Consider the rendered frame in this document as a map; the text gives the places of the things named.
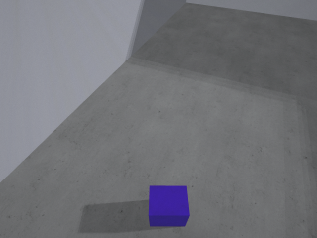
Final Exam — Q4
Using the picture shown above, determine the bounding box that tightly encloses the carton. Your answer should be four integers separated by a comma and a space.
149, 185, 190, 227

